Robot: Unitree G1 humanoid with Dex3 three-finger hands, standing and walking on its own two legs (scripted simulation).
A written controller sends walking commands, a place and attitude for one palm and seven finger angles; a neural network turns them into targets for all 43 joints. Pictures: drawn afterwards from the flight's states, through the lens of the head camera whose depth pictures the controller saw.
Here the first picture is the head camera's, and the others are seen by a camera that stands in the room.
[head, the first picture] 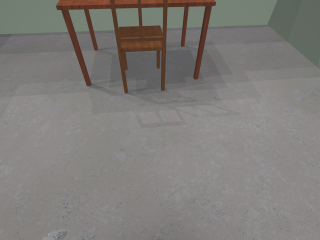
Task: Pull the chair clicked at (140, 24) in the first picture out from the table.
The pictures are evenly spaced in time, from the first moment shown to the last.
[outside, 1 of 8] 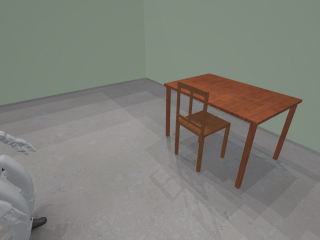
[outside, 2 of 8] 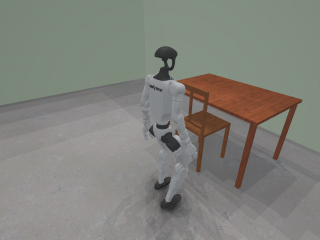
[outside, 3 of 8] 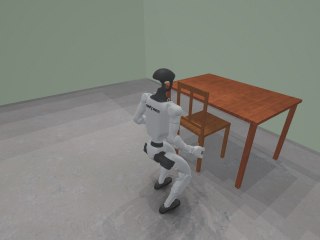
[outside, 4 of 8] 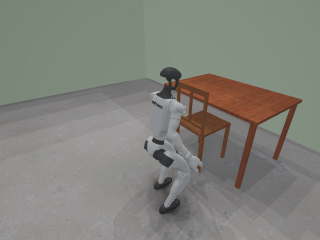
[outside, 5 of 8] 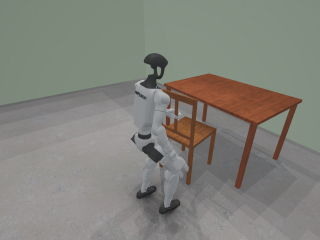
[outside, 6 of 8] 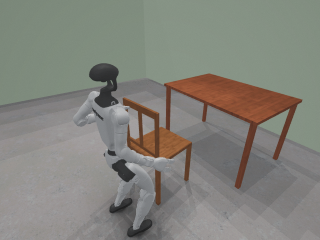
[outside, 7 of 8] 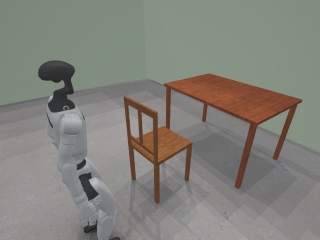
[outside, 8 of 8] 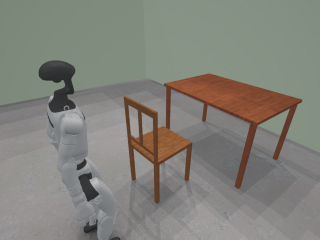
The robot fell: no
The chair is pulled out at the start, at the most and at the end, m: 0.00 0.61 0.60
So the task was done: yes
